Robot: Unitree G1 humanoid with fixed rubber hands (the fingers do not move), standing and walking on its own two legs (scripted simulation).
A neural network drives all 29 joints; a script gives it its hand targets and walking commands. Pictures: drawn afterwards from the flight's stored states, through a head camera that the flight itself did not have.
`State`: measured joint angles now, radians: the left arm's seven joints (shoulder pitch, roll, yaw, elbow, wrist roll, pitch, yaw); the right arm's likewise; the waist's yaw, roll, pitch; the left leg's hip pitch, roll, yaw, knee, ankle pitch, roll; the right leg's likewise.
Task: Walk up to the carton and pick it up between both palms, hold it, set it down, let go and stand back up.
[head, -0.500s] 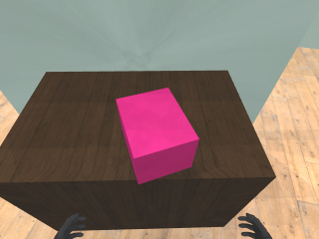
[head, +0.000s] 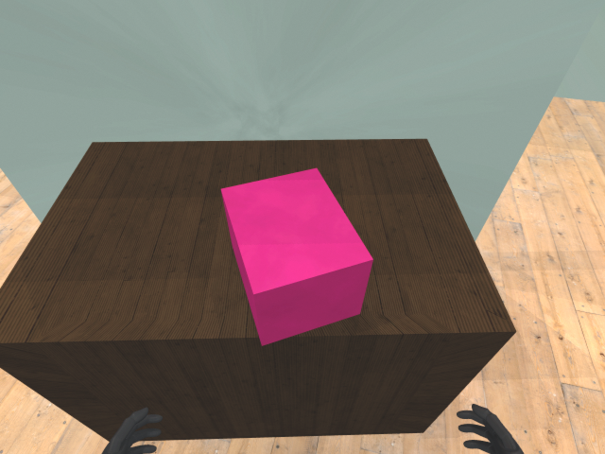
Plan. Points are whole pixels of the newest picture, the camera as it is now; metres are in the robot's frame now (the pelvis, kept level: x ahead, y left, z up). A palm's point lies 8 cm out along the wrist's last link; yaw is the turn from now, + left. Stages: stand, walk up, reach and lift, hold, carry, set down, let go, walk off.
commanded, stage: stand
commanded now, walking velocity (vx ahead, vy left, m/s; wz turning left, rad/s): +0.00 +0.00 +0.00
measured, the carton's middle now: (290, 251) +0.47 +0.02 -0.03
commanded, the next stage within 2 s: none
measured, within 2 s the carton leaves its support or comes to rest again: neither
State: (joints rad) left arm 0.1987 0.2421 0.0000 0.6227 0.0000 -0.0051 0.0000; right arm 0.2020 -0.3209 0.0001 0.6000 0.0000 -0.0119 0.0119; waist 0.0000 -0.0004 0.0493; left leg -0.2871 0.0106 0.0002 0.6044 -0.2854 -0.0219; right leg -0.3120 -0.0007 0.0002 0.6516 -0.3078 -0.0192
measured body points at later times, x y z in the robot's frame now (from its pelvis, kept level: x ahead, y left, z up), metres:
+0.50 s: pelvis -0.01 +0.00 +0.00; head -0.01 -0.01 +0.45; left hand +0.14 +0.25 -0.09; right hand +0.15 -0.27 -0.08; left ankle +0.02 +0.14 -0.73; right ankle +0.03 -0.11 -0.73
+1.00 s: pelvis +0.00 +0.00 +0.01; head +0.01 +0.00 +0.46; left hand +0.15 +0.25 -0.09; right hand +0.16 -0.27 -0.08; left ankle +0.02 +0.14 -0.73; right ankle +0.03 -0.11 -0.73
